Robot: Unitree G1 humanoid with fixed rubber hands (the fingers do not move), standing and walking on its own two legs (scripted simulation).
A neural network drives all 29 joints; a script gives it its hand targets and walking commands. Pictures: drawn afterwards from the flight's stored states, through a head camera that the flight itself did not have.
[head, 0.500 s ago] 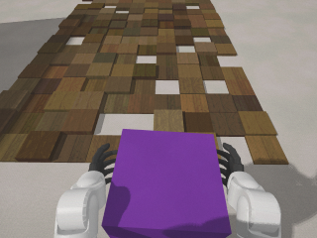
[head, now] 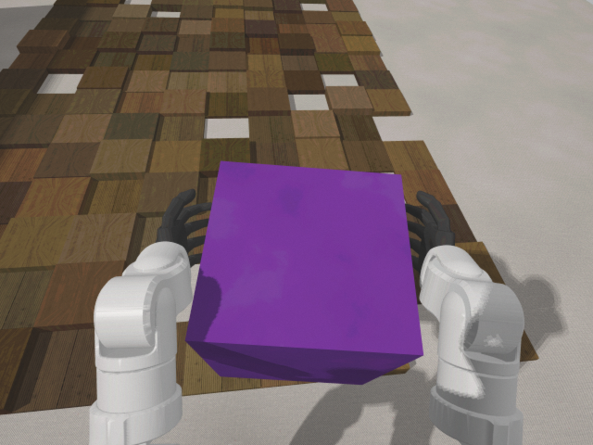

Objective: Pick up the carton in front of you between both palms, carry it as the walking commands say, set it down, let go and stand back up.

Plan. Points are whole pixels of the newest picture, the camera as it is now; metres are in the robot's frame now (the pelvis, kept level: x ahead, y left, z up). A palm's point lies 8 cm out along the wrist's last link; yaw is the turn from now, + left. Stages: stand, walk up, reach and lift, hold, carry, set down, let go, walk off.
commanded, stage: carry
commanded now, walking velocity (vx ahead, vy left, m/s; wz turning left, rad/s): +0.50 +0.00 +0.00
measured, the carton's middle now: (300, 287) +0.31 -0.01 +0.05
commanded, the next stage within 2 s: none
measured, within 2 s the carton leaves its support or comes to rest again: neither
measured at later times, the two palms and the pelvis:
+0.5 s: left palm (206, 77) +0.69 +0.15 +0.13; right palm (368, 74) +0.72 -0.15 +0.13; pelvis +0.34 -0.02 +0.01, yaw +3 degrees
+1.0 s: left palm out of the picture +1.05 +0.16 +0.16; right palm out of the picture +1.04 -0.15 +0.16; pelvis +0.69 +0.03 +0.02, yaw +1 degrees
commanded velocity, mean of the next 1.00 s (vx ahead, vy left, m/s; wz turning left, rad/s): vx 0.50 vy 0.00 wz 0.00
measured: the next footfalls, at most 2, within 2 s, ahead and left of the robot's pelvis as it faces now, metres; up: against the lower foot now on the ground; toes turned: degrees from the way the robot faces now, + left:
right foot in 0.38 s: +0.45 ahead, -0.08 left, +0.01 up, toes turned -5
left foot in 0.86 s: +0.73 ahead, +0.13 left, +0.01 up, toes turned +6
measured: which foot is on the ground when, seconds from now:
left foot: down 0.00-0.40, up 0.42-0.84, down 0.86-1.00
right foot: up 0.00-0.36, down 0.38-0.86, up 0.88-1.00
